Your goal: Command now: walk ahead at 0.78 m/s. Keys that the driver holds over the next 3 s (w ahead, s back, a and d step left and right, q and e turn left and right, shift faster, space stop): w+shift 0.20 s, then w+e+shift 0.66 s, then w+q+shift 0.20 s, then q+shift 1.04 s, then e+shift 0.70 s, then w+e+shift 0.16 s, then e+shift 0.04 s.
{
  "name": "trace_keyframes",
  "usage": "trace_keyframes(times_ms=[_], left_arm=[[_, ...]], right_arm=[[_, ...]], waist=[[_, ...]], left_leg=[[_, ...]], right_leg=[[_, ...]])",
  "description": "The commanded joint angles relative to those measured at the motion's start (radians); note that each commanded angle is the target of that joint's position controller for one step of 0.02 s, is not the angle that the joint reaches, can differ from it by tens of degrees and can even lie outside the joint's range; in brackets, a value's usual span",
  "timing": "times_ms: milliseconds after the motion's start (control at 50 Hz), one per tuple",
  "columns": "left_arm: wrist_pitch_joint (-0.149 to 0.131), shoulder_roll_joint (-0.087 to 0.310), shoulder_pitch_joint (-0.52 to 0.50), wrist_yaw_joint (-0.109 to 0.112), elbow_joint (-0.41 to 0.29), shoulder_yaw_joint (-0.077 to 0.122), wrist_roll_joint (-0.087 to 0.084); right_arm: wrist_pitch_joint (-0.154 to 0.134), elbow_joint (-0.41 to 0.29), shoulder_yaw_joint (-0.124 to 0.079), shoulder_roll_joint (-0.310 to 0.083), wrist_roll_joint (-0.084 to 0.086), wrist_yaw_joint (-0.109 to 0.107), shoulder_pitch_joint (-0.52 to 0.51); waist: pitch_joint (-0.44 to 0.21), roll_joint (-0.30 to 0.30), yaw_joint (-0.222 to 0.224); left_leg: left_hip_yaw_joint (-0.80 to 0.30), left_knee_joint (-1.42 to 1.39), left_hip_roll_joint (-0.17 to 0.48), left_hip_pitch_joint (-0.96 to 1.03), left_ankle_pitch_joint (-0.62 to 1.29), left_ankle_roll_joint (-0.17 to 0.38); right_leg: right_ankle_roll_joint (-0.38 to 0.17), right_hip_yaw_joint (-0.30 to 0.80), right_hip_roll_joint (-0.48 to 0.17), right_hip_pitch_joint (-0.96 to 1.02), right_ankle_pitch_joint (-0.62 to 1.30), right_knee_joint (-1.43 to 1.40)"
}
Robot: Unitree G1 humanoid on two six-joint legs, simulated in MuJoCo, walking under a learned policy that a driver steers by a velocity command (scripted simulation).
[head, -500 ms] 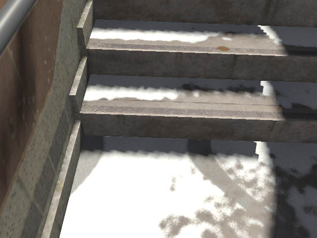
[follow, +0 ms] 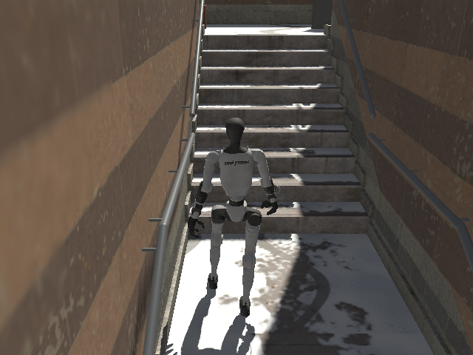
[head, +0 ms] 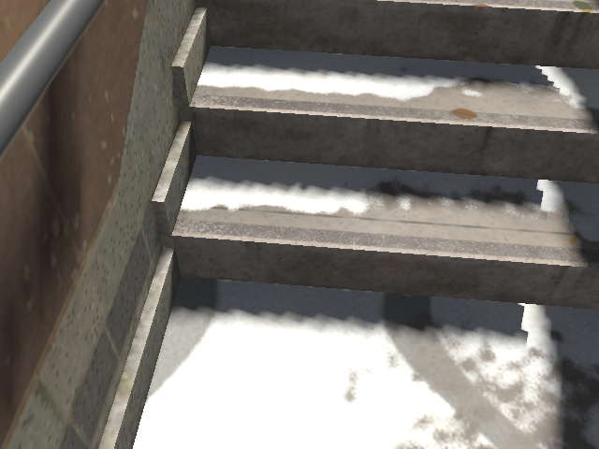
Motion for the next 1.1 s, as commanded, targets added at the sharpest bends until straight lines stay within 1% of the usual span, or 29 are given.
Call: trace_keyframes(times_ms=[20,80,120,140,160,180,200,220,300,380,480,560,620,640,660,680,700,740,840,880,920,940,960,980,1020,1040,1060,1080,1100], left_arm=[[-0.021,0.145,0.033,0.002,-0.034,0.023,0.003],[-0.027,0.156,0.031,0.007,-0.026,0.019,0.007],[-0.035,0.184,-0.020,0.007,-0.025,0.017,0.002],[-0.029,0.194,-0.030,0.011,-0.017,0.020,0.003],[-0.027,0.158,-0.037,0.013,-0.028,0.004,0.005],[-0.012,0.015,0.025,0.006,-0.065,-0.033,-0.031],[0.000,-0.009,-0.082,0.001,-0.071,-0.029,-0.017],[0.012,0.014,-0.109,-0.007,-0.102,-0.029,0.004],[0.073,0.012,-0.075,-0.022,-0.092,-0.030,0.036],[0.073,-0.013,-0.229,-0.050,-0.174,-0.026,0.003],[0.057,-0.017,-0.434,-0.082,-0.293,-0.025,-0.011],[0.084,-0.016,-0.398,-0.086,-0.302,-0.024,0.013],[0.102,0.091,-0.068,-0.072,-0.203,0.015,0.021],[0.086,0.119,0.012,-0.055,-0.163,0.034,0.017],[0.090,0.159,-0.037,-0.037,-0.153,0.061,-0.016],[0.102,0.302,-0.102,-0.037,-0.189,0.076,0.038],[0.097,0.280,-0.050,-0.017,-0.167,0.080,0.011],[0.068,0.216,-0.072,0.007,-0.124,0.059,0.030],[0.033,0.137,-0.134,0.007,-0.129,0.012,-0.016],[0.041,0.123,0.028,0.021,-0.075,0.005,0.003],[0.036,0.129,0.139,0.026,-0.044,-0.002,0.011],[0.031,0.126,0.335,0.044,0.006,-0.001,0.026],[0.027,0.140,0.547,0.068,0.059,0.011,0.074],[0.026,0.138,0.615,0.082,0.093,0.012,0.114],[0.013,0.104,0.553,0.081,0.118,-0.001,0.125],[0.023,0.098,0.330,0.074,0.063,-0.012,0.084],[0.032,0.133,-0.059,0.058,-0.063,-0.023,0.010],[-0.015,0.161,-0.086,0.060,-0.125,-0.009,-0.076],[-0.065,0.307,-0.093,0.047,-0.109,0.029,-0.112]], right_arm=[[-0.021,-0.120,-0.001,-0.075,0.004,0.007,-0.220],[-0.032,-0.142,0.000,-0.097,-0.006,0.011,-0.226],[-0.036,-0.095,-0.018,-0.133,-0.005,0.002,-0.059],[-0.051,-0.052,-0.032,-0.158,-0.039,-0.010,0.116],[-0.065,0.005,-0.058,-0.231,-0.069,-0.028,0.329],[-0.077,0.027,-0.095,-0.332,-0.080,-0.050,0.514],[-0.074,0.069,-0.094,-0.290,-0.037,-0.045,0.497],[-0.074,0.068,-0.103,-0.307,0.001,-0.046,0.377],[-0.096,0.050,-0.036,-0.095,0.014,-0.037,0.239],[-0.120,0.063,-0.035,-0.095,0.011,0.000,0.257],[-0.151,0.056,-0.029,-0.105,-0.002,-0.014,0.277],[-0.134,0.065,-0.034,-0.166,-0.014,-0.033,0.318],[-0.095,0.039,-0.057,-0.251,0.009,-0.038,0.292],[-0.082,0.040,-0.064,-0.268,0.002,-0.043,0.325],[-0.085,0.002,-0.058,-0.204,-0.018,-0.041,0.255],[-0.111,-0.125,-0.022,-0.076,0.007,-0.011,0.277],[-0.129,-0.158,-0.014,-0.117,-0.003,-0.018,0.134],[-0.145,-0.195,-0.002,-0.087,-0.017,-0.023,0.044],[-0.069,-0.232,0.036,-0.066,-0.087,-0.019,0.035],[-0.051,-0.289,0.064,0.013,-0.069,-0.018,-0.086],[-0.050,-0.307,0.069,0.017,-0.090,-0.029,-0.136],[-0.056,-0.322,0.072,0.019,-0.102,-0.028,-0.239],[-0.089,-0.402,0.069,0.010,-0.071,-0.030,-0.467],[-0.107,-0.469,0.080,0.058,-0.038,-0.038,-0.603],[-0.128,-0.533,0.119,0.124,-0.009,-0.038,-0.679],[-0.117,-0.533,0.142,0.147,-0.024,-0.023,-0.613],[-0.085,-0.415,0.144,0.086,-0.039,-0.005,-0.301],[-0.058,-0.345,0.111,0.003,-0.047,0.013,-0.090],[-0.020,-0.260,0.065,-0.053,-0.002,-0.006,0.171]], waist=[[0.185,-0.022,0.030],[0.193,-0.024,0.014],[0.073,-0.070,-0.082],[-0.008,-0.043,-0.159],[-0.112,0.023,-0.244],[-0.285,0.213,-0.244],[-0.221,0.017,-0.219],[-0.096,0.018,-0.146],[-0.003,0.092,-0.029],[0.162,0.151,-0.049],[0.245,0.175,-0.071],[0.157,0.105,-0.022],[-0.116,0.171,0.158],[-0.137,0.135,0.178],[-0.083,-0.005,0.128],[-0.185,-0.291,-0.033],[-0.215,-0.112,0.037],[-0.022,0.032,-0.022],[0.026,0.036,-0.111],[0.025,-0.057,-0.058],[0.039,-0.034,-0.016],[0.029,-0.070,0.096],[0.070,-0.122,0.236],[0.073,-0.147,0.264],[0.086,-0.053,0.147],[0.094,0.097,-0.006],[-0.034,0.276,-0.212],[-0.172,0.270,-0.255],[-0.313,0.090,-0.405]], left_leg=[[0.031,-0.092,-0.006,-0.117,0.063,0.010],[0.063,-0.148,-0.026,-0.046,0.037,0.058],[0.117,-0.141,-0.105,0.219,-0.042,0.104],[0.145,-0.167,-0.149,0.379,-0.107,0.119],[-0.019,-0.212,-0.021,0.641,-0.272,0.170],[-0.630,-0.391,0.318,0.925,-0.735,0.281],[-0.855,-0.535,0.347,0.868,-0.800,0.212],[-0.655,-0.484,0.338,0.753,-0.626,0.148],[-0.208,-0.504,0.239,0.486,-0.240,0.066],[0.074,-0.589,0.176,0.370,-0.188,0.045],[0.283,-0.754,0.120,0.369,-0.063,0.056],[0.363,-0.574,0.182,0.561,0.762,0.068],[0.311,0.019,0.242,0.710,1.197,0.082],[0.309,0.280,0.237,0.615,1.060,0.091],[0.266,0.612,0.078,0.337,0.348,0.054],[0.127,0.975,-0.135,-0.187,-0.363,-0.036],[-0.032,0.947,-0.085,-0.226,-0.277,-0.002],[-0.054,0.774,-0.005,-0.220,-0.255,0.015],[0.034,0.550,0.021,-0.067,-0.248,-0.019],[0.115,0.780,-0.023,-0.288,-0.354,-0.039],[0.088,1.178,-0.011,-0.746,-0.503,0.016],[0.068,1.418,-0.026,-1.053,-0.663,0.050],[0.059,1.601,-0.066,-1.447,-0.914,0.061],[0.007,1.735,-0.095,-1.654,-1.090,0.075],[-0.060,1.605,-0.099,-1.585,-1.177,0.156],[-0.005,1.284,-0.075,-1.209,-1.029,0.185],[0.209,0.886,-0.152,-0.390,-0.695,0.170],[0.260,0.734,-0.232,0.379,-0.257,0.122],[0.235,0.672,-0.265,0.769,-0.125,0.068]], right_leg=[[-0.128,0.199,-0.307,-0.067,-0.113,-0.121],[-0.124,0.152,-0.318,-0.033,0.111,-0.087],[-0.092,0.074,-0.296,-0.045,0.785,0.130],[-0.071,0.027,-0.263,-0.084,0.921,0.372],[-0.042,-0.010,-0.209,-0.287,0.768,0.693],[0.032,-0.030,-0.037,-0.626,0.255,1.147],[0.016,0.189,0.013,-0.776,-0.115,1.258],[0.014,0.198,-0.039,-0.856,-0.035,1.303],[0.042,0.176,-0.109,-0.800,0.078,1.283],[0.059,0.101,-0.127,-0.897,0.174,1.123],[0.016,-0.059,-0.151,-0.812,0.378,0.774],[-0.082,-0.176,-0.083,-0.671,0.256,0.738],[-0.159,-0.168,0.030,-0.330,0.065,0.647],[-0.156,-0.136,0.058,-0.176,-0.016,0.524],[-0.159,0.102,-0.032,-0.062,-0.178,0.436],[-0.383,0.734,-0.293,0.264,-0.177,0.258],[-0.318,0.766,-0.285,0.260,-0.138,0.147],[-0.231,0.613,-0.243,0.019,0.144,0.139],[-0.165,0.310,-0.068,-0.292,0.655,0.165],[-0.178,0.333,-0.112,-0.174,0.920,0.217],[-0.158,0.394,-0.178,0.109,1.048,0.356],[-0.144,0.432,-0.222,0.389,1.213,0.456],[-0.171,0.476,-0.297,0.672,1.360,0.519],[-0.177,0.477,-0.364,0.788,1.476,0.547],[-0.071,0.336,-0.397,0.644,1.316,0.395],[0.008,0.196,-0.361,0.288,1.202,0.177],[0.045,-0.006,-0.192,-0.271,1.377,0.000],[-0.009,0.085,-0.219,-0.681,1.728,0.103],[0.000,0.145,-0.273,-0.728,2.046,0.365]])
Next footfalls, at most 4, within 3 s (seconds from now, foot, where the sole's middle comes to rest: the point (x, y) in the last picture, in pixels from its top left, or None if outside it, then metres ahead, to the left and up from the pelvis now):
0.14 left None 0.27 0.17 -0.78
0.64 right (380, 400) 0.65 -0.11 -0.78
1.14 left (453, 209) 1.13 -0.29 -0.61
1.52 right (548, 106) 1.37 -0.53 -0.44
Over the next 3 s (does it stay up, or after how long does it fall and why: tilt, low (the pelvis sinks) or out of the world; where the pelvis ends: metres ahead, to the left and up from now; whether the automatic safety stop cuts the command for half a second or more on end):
stays up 1.37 -0.37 0.33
